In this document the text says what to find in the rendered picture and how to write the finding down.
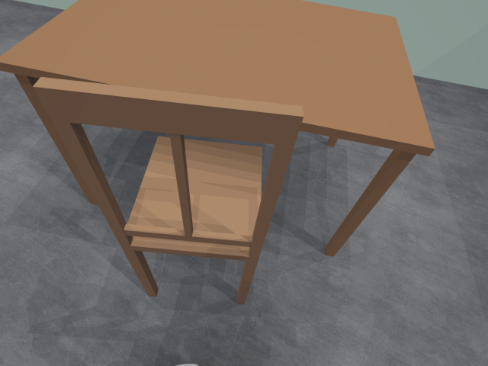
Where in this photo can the chair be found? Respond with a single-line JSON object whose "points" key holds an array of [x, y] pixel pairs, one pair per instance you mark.
{"points": [[197, 197]]}

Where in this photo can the table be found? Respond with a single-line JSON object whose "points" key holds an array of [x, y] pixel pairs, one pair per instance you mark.
{"points": [[347, 68]]}

